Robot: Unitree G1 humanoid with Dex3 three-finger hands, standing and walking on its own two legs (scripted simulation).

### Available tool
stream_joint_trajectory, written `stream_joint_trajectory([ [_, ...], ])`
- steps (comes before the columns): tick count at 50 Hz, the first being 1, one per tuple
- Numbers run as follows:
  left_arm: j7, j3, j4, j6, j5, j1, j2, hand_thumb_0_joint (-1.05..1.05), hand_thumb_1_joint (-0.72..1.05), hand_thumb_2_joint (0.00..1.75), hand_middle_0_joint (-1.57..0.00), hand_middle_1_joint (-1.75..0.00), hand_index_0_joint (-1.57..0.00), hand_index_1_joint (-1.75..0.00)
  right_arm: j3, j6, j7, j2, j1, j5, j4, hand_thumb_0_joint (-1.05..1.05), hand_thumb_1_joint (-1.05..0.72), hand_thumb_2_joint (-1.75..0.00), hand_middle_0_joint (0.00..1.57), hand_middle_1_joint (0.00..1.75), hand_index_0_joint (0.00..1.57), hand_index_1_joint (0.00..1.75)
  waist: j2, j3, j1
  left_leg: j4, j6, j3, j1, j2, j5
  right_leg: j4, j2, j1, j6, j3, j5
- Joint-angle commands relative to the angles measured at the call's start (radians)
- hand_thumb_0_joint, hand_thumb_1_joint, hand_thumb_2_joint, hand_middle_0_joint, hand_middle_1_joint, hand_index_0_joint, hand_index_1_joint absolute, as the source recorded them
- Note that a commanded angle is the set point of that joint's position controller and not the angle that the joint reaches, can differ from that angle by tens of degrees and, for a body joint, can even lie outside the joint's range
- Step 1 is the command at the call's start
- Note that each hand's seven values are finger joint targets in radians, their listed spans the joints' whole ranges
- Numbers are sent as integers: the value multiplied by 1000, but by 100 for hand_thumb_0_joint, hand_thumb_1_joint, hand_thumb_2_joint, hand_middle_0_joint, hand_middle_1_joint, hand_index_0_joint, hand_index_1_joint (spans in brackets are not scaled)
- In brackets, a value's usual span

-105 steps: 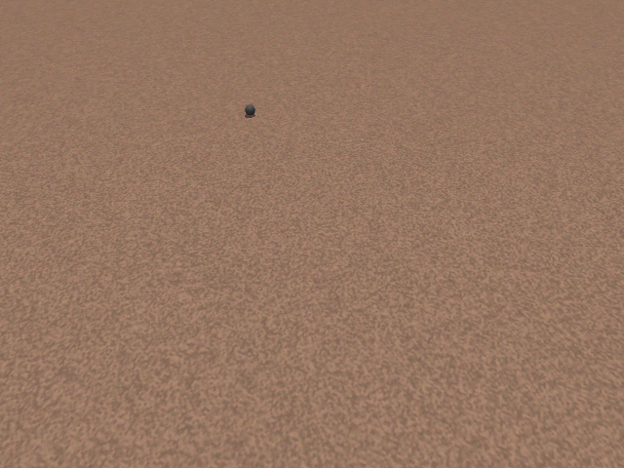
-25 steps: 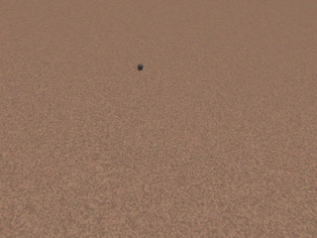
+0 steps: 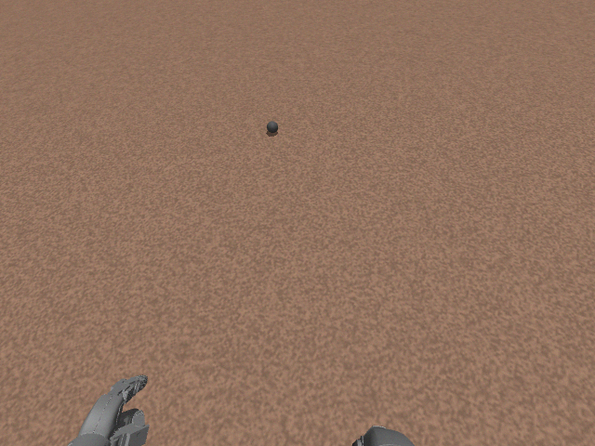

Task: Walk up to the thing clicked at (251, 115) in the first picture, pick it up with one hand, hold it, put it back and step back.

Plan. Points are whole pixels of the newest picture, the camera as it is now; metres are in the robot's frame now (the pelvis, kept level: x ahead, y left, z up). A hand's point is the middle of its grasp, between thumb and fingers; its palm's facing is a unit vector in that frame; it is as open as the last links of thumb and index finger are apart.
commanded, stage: walk up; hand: left
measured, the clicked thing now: (272, 127) +1.67 +0.22 -0.73
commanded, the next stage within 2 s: none
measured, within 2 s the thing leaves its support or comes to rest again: neither
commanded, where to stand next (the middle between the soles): +1.28 -0.02 m, yaw +0 degrees
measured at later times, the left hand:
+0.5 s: hand (142, 316) +0.35 +0.33 -0.15, palm faces -0.08 -0.95 -0.30, open 7.4 cm
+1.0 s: hand (212, 166) +0.69 +0.24 -0.10, palm faces -0.06 -0.93 -0.36, open 7.4 cm
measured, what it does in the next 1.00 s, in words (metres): walks ahead: left foot, then right foot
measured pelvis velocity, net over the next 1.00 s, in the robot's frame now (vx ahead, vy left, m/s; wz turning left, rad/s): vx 0.55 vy -0.01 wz -0.04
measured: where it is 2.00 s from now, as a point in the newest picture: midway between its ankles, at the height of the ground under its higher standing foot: (319, 241)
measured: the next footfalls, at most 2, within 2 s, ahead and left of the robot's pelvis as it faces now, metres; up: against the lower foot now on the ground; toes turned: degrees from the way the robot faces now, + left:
left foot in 0.32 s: +0.38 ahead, +0.15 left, +0.00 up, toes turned +6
right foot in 0.84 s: +0.64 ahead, -0.09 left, +0.00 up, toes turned -6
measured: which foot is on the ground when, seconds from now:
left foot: up 0.00-0.30, down 0.32-0.90, up 0.92-1.00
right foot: down 0.00-0.36, up 0.38-0.82, down 0.84-1.00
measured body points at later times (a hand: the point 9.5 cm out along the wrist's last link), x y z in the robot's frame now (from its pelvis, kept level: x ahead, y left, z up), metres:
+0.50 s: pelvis +0.30 +0.06 +0.01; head +0.32 +0.10 +0.46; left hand +0.35 +0.38 -0.13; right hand +0.38 -0.26 -0.07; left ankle +0.34 +0.15 -0.72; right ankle +0.23 -0.11 -0.64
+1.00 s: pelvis +0.55 -0.01 +0.01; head +0.57 -0.03 +0.46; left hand +0.69 +0.29 -0.07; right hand +0.58 -0.32 -0.12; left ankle +0.45 +0.15 -0.63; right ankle +0.60 -0.09 -0.72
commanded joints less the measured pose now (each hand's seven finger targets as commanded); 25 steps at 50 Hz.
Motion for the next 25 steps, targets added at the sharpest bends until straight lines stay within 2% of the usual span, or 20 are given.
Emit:
stream_joint_trajectory([
  [1, 57, 76, -34, -15, -23, 159, 297, 0, 90, 90, -20, -30, -20, -30, -54, -38, 1, -207, -29, 29, -104, 0, -90, -90, 20, 30, 20, 30, -135, -101, 64, 152, 26, -88, -396, 36, 153, -320, -236, 349, -186, 322, 240],
  [2, 55, 71, -32, -21, -21, 141, 283, 0, 90, 90, -20, -30, -20, -30, -53, -29, 6, -190, -6, 23, -107, 0, -90, -90, 20, 30, 20, 30, -162, -73, 36, 60, 24, -82, -352, 50, 183, -332, -192, 273, -153, 250, 241],
  [3, 52, 68, -34, -26, -17, 132, 277, 0, 90, 90, -20, -30, -20, -30, -55, -22, 13, -189, 3, 11, -105, 0, -90, -90, 20, 30, 20, 30, -168, -45, 23, 25, 16, -65, -332, 50, 208, -350, -169, 210, -152, 210, 223],
  [4, 48, 65, -44, -32, -17, 120, 278, 0, 90, 90, -20, -30, -20, -30, -58, -14, 22, -184, 1, 3, -105, 0, -90, -90, 20, 30, 20, 30, -160, -22, 13, 3, 3, -51, -336, 59, 234, -370, -166, 172, -165, 181, 182],
  [6, 41, 62, -75, -44, -12, 97, 286, 0, 90, 90, -20, -30, -20, -30, -64, -7, 39, -183, -44, 2, -123, 0, -90, -90, 20, 30, 20, 30, -158, -3, 2, -156, -32, -17, -349, 73, 270, -423, -168, 139, -184, 131, 86],
  [8, 35, 65, -87, -50, -3, 95, 306, 0, 90, 90, -20, -30, -20, -30, -65, -8, 52, -180, -126, -4, -150, 0, -90, -90, 20, 30, 20, 30, -166, 28, 19, -327, -50, 7, -328, 87, 290, -452, -158, 82, -184, 105, -32],
  [10, 28, 68, -88, -51, 2, 116, 317, 0, 90, 90, -20, -30, -20, -30, -68, -15, 65, -175, -197, -8, -170, 0, -90, -90, 20, 30, 20, 30, -172, 35, 42, -456, -52, 27, -260, 85, 369, -443, -148, 68, -162, 86, -57],
  [12, 26, 68, -81, -47, 1, 142, 326, 0, 90, 90, -20, -30, -20, -30, -74, -22, 66, -174, -215, -7, -164, 0, -90, -90, 20, 30, 20, 30, -165, -7, 56, -502, -41, 35, -185, 72, 438, -404, -168, 102, -155, 101, -70],
  [14, 30, 67, -78, -35, 0, 156, 330, 0, 90, 90, -20, -30, -20, -30, -82, -26, 61, -184, -174, -13, -146, 0, -90, -90, 20, 30, 20, 30, -136, -49, 30, -528, -27, 63, -103, 51, 398, -316, -174, 119, -153, 98, -23],
  [15, 34, 62, -90, -34, 5, 131, 329, 0, 90, 90, -20, -30, -20, -30, -94, -27, 53, -207, -68, -17, -114, 0, -90, -90, 20, 30, 20, 30, -87, -103, -31, -522, -11, 63, 16, 32, 354, -204, -171, 104, -137, 99, 64],
  [16, 39, 49, -96, -30, 5, 160, 292, 0, 90, 90, -20, -30, -20, -30, -111, -33, 42, -253, 41, -27, -79, 0, -90, -90, 20, 30, 20, 30, 38, -172, -79, -527, 17, 60, 185, 9, 263, 12, -116, 49, -114, 53, 157],
  [17, 45, 28, -94, -24, -2, 223, 235, 0, 90, 90, -20, -30, -20, -30, -132, -39, 29, -307, 163, -45, -59, 0, -90, -90, 20, 30, 20, 30, 215, -227, -139, -627, 66, -76, 320, 98, 79, 325, -43, -74, -74, -3, 91],
  [18, 46, 7, -99, -19, -13, 277, 158, 0, 90, 90, -20, -30, -20, -30, -144, -44, 14, -375, 185, -45, -76, 0, -90, -90, 20, 30, 20, 30, 388, -247, -120, -749, 106, -529, 419, 330, -32, 547, 107, -289, -26, 64, -335],
  [19, 66, 36, -82, -9, -20, 298, 282, 0, 90, 90, -20, -30, -20, -30, -144, -45, 13, -389, 102, -5, -108, 0, -90, -90, 20, 30, 20, 30, 240, -258, -86, -866, 196, -743, 388, 410, -111, 625, 80, -323, -45, 166, -323],
  [20, 71, 30, -65, -11, -9, 263, 312, 0, 90, 90, -20, -30, -20, -30, -143, -41, 10, -373, 35, 6, -119, 0, -90, -90, 20, 30, 20, 30, 176, -189, -69, -881, 204, -703, 296, 414, -96, 654, 27, -332, -45, 199, -260],
  [21, 65, 26, -59, -14, -10, 218, 323, 0, 90, 90, -20, -30, -20, -30, -121, -43, 3, -324, -8, 15, -133, 0, -90, -90, 20, 30, 20, 30, 71, -137, -59, -863, 116, -487, 187, 341, 94, 601, 6, -270, -29, 252, -165],
  [22, 59, 32, -40, -14, -21, 240, 301, 0, 90, 90, -20, -30, -20, -30, -98, -49, -2, -287, -43, 13, -138, 0, -90, -90, 20, 30, 20, 30, 71, -101, -22, -844, 60, -332, 116, 277, 264, 546, -13, -208, -16, 252, -100],
  [23, 51, 32, -24, -9, -28, 272, 288, 0, 90, 90, -20, -30, -20, -30, -84, -54, -2, -252, -56, 19, -141, 0, -90, -90, 20, 30, 20, 30, 70, -88, 5, -836, 30, -210, 69, 228, 384, 494, -25, -164, -13, 228, -68],
  [24, 45, 33, -20, -1, -28, 285, 275, 0, 90, 90, -20, -30, -20, -30, -80, -59, -2, -243, -44, 22, -132, 0, -90, -90, 20, 30, 20, 30, 94, -81, 14, -844, 15, -159, 38, 210, 443, 454, -26, -130, 2, 215, -43],
  [25, 40, 33, -13, 7, -26, 308, 268, 0, 90, 90, -20, -30, -20, -30, -77, -62, -2, -233, -49, 21, -133, 0, -90, -90, 20, 30, 20, 30, 101, -87, 26, -848, 16, -111, 39, 190, 479, 455, -18, -113, 13, 200, -14],
])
